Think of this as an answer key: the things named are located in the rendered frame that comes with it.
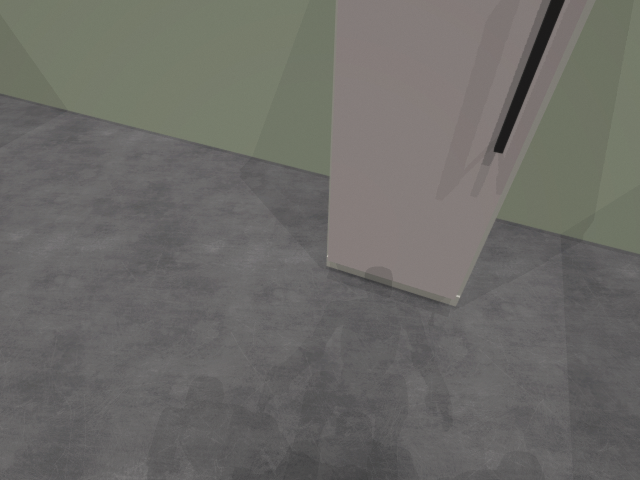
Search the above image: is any fridge door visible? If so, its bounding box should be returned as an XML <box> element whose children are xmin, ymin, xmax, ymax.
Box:
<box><xmin>328</xmin><ymin>0</ymin><xmax>587</xmax><ymax>300</ymax></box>

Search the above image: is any handle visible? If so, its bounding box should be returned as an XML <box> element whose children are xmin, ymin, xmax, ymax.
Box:
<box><xmin>494</xmin><ymin>0</ymin><xmax>565</xmax><ymax>154</ymax></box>

